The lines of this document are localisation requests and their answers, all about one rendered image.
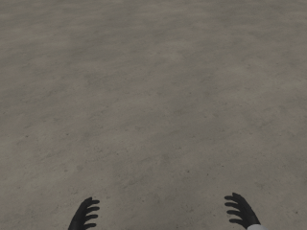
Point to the right robot hand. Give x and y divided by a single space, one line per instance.
245 212

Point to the left robot hand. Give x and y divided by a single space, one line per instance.
80 217

